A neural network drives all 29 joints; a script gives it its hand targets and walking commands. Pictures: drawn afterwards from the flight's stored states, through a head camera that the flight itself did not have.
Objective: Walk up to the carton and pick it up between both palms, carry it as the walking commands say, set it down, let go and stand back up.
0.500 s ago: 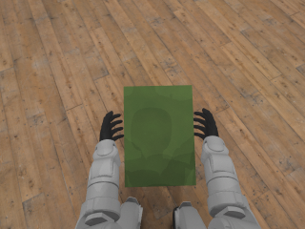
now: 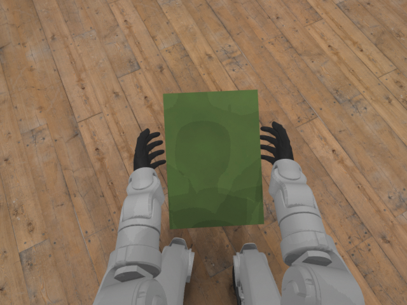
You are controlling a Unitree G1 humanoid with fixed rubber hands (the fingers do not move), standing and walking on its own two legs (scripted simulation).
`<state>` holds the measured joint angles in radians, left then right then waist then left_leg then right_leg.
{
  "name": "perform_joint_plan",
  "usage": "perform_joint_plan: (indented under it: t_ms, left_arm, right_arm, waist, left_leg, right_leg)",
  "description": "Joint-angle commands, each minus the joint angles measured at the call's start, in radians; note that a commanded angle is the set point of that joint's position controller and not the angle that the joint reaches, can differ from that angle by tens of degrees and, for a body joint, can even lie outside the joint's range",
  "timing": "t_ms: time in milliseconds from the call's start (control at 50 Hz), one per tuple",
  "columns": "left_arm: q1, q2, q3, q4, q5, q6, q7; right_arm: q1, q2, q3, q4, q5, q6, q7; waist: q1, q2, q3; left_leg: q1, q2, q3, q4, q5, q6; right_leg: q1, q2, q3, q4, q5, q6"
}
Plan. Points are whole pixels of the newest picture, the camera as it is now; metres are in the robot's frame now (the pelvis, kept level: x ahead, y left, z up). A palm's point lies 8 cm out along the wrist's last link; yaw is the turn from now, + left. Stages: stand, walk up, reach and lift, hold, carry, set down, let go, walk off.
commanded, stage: set down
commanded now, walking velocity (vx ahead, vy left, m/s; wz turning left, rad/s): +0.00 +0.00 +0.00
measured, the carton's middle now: (210, 158) +0.45 +0.02 -0.17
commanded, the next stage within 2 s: none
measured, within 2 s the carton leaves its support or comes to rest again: neither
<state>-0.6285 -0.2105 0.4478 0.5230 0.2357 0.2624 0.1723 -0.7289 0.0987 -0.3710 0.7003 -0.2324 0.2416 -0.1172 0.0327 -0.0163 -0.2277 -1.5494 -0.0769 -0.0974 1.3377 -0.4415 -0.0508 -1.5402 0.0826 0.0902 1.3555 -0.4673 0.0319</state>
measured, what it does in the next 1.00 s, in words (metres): lowers itself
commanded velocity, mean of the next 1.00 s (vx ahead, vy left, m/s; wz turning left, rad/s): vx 0.00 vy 0.00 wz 0.00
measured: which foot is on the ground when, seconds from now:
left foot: down 0.00-1.00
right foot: down 0.00-1.00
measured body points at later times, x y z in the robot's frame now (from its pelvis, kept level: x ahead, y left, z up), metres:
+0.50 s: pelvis -0.02 -0.01 -0.07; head +0.23 -0.01 +0.31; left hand +0.42 +0.15 -0.16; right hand +0.46 -0.12 -0.16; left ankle +0.08 +0.13 -0.58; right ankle +0.07 -0.13 -0.58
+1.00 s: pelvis -0.03 -0.01 -0.13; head +0.26 -0.01 +0.20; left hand +0.45 +0.15 -0.24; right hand +0.49 -0.12 -0.25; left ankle +0.08 +0.13 -0.58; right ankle +0.07 -0.13 -0.58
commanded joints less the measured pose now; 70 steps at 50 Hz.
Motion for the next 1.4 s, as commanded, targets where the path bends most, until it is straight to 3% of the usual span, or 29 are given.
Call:
perform_joint_plan:
  t_ms: [0, 460, 840, 1380]
  left_arm:
    - [-0.651, -0.915, -0.620, 0.060, -0.133, -0.029, -0.287]
    - [-0.875, -0.821, -0.551, 0.090, -0.151, -0.039, -0.272]
    - [-1.069, -0.772, -0.491, 0.112, -0.157, -0.026, -0.271]
    - [-1.244, -0.656, -0.460, 0.099, -0.204, -0.046, -0.270]
  right_arm:
    - [-0.564, 0.976, 0.530, 0.043, 0.123, -0.031, 0.281]
    - [-0.784, 0.912, 0.498, 0.090, 0.147, -0.041, 0.229]
    - [-0.969, 0.848, 0.453, 0.140, 0.156, -0.030, 0.235]
    - [-1.127, 0.753, 0.480, 0.157, 0.205, -0.041, 0.225]
  waist:
    - [0.012, -0.009, -0.824]
    - [0.037, -0.044, -0.915]
    - [0.047, -0.043, -0.967]
    - [0.053, -0.071, -0.986]
  left_leg:
    - [0.487, -0.096, 0.113, -0.077, 0.273, 0.002]
    - [0.258, -0.105, 0.162, 0.135, 0.235, -0.007]
    - [0.121, -0.101, 0.190, 0.283, 0.198, -0.019]
    - [-0.041, -0.097, 0.216, 0.493, 0.239, -0.024]
  right_leg:
    - [0.372, 0.090, -0.096, -0.112, 0.238, -0.015]
    - [0.241, 0.109, -0.120, 0.084, 0.225, 0.001]
    - [0.097, 0.112, -0.148, 0.244, 0.191, -0.004]
    - [0.005, 0.095, -0.150, 0.457, 0.263, 0.006]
